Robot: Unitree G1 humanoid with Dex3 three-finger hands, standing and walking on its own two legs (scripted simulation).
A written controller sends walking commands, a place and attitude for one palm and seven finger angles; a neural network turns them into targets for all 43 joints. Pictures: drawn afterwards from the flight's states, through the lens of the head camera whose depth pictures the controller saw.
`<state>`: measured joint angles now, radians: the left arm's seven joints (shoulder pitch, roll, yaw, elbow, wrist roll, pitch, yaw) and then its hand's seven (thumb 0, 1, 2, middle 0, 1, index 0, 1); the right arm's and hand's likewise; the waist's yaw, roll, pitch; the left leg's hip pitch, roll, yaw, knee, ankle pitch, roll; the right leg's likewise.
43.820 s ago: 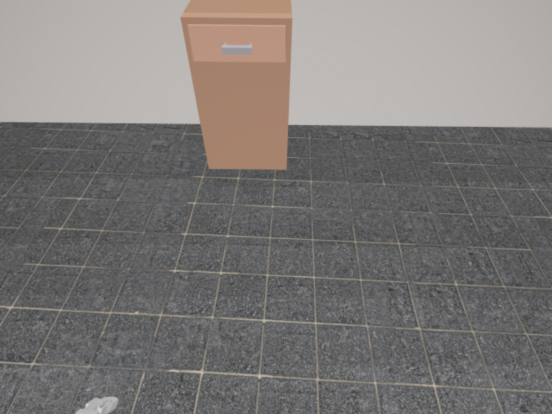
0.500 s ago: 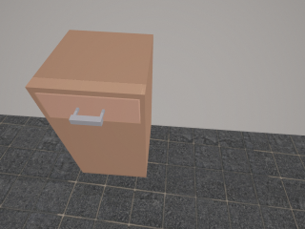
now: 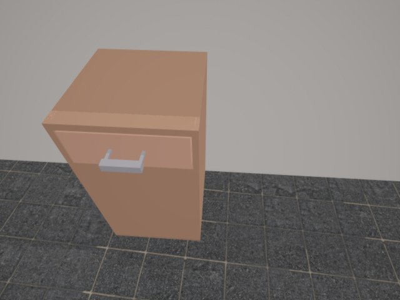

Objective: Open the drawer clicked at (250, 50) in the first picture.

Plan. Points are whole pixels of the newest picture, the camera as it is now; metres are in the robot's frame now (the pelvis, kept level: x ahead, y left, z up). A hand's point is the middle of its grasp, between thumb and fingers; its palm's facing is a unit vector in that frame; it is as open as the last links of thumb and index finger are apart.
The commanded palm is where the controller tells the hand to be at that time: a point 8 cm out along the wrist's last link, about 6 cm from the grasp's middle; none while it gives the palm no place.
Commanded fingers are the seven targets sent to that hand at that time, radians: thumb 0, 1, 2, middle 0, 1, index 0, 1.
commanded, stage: look again from close up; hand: left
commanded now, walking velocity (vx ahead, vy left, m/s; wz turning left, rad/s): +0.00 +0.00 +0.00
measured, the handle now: (123, 159) +0.50 +0.26 -0.08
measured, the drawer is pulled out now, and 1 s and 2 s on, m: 0.00 0.00 0.00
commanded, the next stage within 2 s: raise the hand with hooked fingers in 0.12 s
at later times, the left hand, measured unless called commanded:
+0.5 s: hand (107, 253) +0.21 +0.20 -0.03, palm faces -0.01 -0.40 -0.91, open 7.9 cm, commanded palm +0.14 +0.22 -0.03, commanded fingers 0.00 0.55 0.75 -0.23 -0.53 -0.23 -0.53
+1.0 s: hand (101, 244) +0.22 +0.21 -0.01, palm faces +0.02 -0.09 -1.00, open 10.7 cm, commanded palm +0.19 +0.22 +0.04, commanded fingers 0.00 -0.03 0.50 -0.27 -0.90 -0.27 -0.90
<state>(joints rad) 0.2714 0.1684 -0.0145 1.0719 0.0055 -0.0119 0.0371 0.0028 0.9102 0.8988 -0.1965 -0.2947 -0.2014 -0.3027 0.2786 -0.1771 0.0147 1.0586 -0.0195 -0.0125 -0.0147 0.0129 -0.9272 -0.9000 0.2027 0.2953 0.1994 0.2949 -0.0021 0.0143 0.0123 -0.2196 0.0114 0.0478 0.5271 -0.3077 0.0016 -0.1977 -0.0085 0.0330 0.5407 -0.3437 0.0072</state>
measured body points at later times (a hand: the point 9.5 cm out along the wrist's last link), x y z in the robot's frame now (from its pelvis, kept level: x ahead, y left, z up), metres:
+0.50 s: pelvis -0.01 -0.01 -0.02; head +0.01 -0.05 +0.43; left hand +0.21 +0.22 +0.02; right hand +0.17 -0.26 -0.12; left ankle -0.02 +0.12 -0.73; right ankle -0.03 -0.12 -0.73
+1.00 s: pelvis -0.03 -0.04 -0.04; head +0.01 -0.08 +0.41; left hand +0.22 +0.22 +0.05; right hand +0.17 -0.23 -0.16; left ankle -0.02 +0.12 -0.73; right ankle -0.04 -0.12 -0.73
